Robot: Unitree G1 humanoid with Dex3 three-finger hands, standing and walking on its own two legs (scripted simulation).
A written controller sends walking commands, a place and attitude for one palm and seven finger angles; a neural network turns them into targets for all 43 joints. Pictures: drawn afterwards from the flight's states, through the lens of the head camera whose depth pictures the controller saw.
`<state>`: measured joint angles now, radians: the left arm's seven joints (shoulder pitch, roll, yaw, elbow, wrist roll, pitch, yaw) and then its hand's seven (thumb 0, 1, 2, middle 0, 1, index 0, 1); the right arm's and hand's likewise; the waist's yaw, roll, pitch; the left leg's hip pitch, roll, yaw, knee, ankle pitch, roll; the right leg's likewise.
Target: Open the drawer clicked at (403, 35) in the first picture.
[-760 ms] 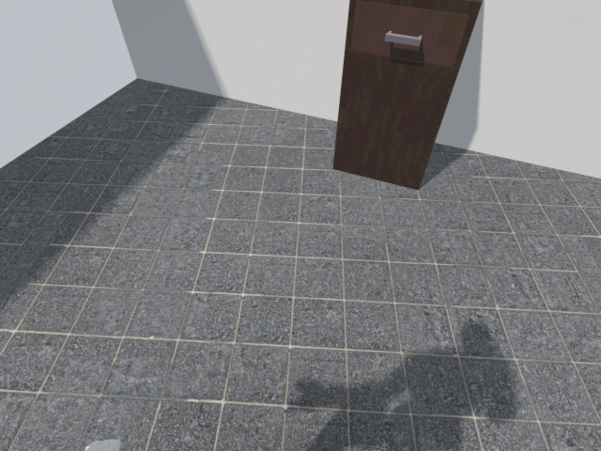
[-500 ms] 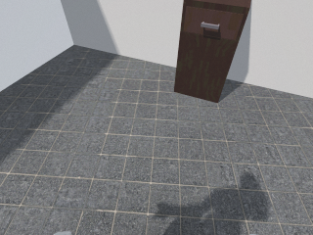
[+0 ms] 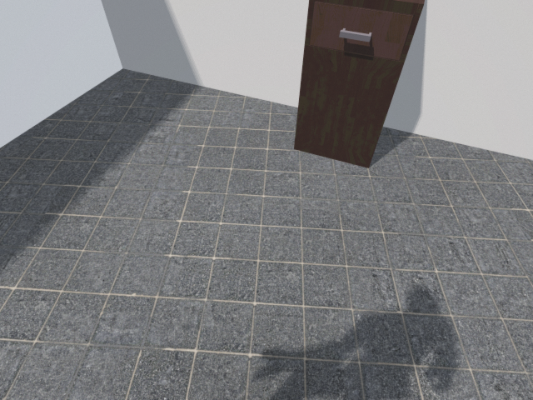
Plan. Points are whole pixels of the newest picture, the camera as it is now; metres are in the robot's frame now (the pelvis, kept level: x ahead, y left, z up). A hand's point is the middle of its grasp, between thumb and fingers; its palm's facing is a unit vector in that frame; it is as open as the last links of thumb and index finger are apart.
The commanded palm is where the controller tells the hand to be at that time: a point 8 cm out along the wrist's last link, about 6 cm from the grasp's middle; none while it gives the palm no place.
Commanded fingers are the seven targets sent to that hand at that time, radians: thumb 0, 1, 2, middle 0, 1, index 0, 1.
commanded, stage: stand and wait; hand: left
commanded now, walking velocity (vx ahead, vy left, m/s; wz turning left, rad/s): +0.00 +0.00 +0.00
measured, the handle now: (356, 34) +1.53 -0.31 -0.05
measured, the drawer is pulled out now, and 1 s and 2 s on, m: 0.00 0.00 0.00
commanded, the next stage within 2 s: look at it before walking up in 0.08 s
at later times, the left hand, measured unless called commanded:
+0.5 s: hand out of the picture +0.09 +0.25 -0.16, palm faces -0.03 -0.94 -0.33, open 7.4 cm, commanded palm none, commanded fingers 0.00 0.90 0.90 -0.20 -0.30 -0.20 -0.30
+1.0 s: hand out of the picture +0.07 +0.22 -0.18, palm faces -0.05 -0.97 -0.25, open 7.4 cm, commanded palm none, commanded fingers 0.00 0.90 0.90 -0.20 -0.30 -0.20 -0.30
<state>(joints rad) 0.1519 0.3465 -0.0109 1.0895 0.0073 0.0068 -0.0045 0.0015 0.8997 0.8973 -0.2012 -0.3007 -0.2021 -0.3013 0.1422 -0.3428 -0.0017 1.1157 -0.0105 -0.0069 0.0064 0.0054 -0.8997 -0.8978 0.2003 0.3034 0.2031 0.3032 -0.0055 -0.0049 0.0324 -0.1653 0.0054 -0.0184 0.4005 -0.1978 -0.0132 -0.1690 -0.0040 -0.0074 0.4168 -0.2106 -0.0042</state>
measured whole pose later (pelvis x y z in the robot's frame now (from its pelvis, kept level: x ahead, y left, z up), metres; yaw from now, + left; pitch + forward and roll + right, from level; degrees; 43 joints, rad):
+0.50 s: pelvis +0.01 +0.00 +0.00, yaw +0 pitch -2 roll +0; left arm 0.13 0.34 -0.01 1.08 0.01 0.00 0.00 0.00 0.90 0.90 -0.20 -0.30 -0.20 -0.30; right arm 0.11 -0.34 0.00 1.11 -0.01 -0.01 0.01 0.00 -0.90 -0.90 0.20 0.30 0.20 0.30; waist 0.00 -0.01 0.03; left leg -0.15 0.00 -0.02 0.38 -0.20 -0.01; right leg -0.16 -0.01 -0.01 0.40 -0.21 0.00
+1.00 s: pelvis +0.04 +0.00 -0.01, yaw -3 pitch -1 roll +0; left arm 0.26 0.28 0.01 1.06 0.02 0.03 -0.02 0.00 0.90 0.90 -0.20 -0.30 -0.20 -0.30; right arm 0.20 -0.27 0.00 1.08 -0.02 0.00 0.01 0.00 -0.90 -0.90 0.20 0.30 0.20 0.30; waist 0.01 -0.01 -0.02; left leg -0.18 0.03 0.03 0.51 -0.33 -0.01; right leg -0.20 0.03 0.04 0.52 -0.33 -0.02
